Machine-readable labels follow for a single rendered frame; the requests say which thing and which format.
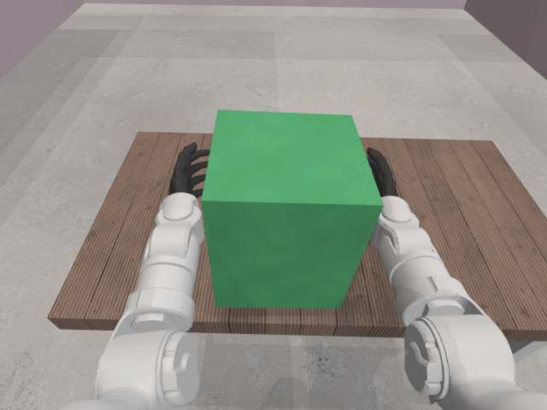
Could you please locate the table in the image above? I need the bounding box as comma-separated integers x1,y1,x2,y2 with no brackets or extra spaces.
48,132,547,405

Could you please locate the right robot hand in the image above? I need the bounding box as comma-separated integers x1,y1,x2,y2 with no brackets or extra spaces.
367,147,398,197

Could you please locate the carton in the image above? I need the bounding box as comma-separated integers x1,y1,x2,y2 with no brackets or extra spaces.
202,110,384,308

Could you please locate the right robot upper arm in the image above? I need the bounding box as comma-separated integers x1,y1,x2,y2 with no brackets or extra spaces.
404,314,547,410

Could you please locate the left robot upper arm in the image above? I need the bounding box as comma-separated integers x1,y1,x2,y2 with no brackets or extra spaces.
56,329,200,410

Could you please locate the left robot hand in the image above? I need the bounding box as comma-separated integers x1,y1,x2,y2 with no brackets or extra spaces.
168,142,210,198

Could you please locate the left robot forearm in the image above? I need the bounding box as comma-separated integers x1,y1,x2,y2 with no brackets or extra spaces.
96,192,204,395

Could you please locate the right robot forearm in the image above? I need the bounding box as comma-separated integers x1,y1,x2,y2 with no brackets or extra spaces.
369,196,515,373

